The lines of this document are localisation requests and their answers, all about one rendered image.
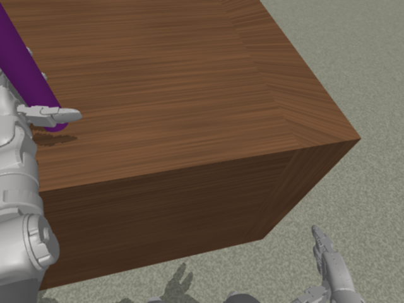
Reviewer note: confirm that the can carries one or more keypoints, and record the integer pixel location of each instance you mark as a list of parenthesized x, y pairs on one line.
[(21, 70)]

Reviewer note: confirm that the right robot arm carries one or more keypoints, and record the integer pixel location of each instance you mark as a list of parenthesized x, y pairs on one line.
[(346, 296)]

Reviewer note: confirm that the left robot arm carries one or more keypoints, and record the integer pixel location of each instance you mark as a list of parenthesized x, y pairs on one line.
[(27, 244)]

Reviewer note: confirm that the right robot hand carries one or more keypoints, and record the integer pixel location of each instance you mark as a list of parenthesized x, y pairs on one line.
[(331, 266)]

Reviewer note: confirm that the left robot hand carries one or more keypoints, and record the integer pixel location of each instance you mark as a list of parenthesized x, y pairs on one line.
[(12, 104)]

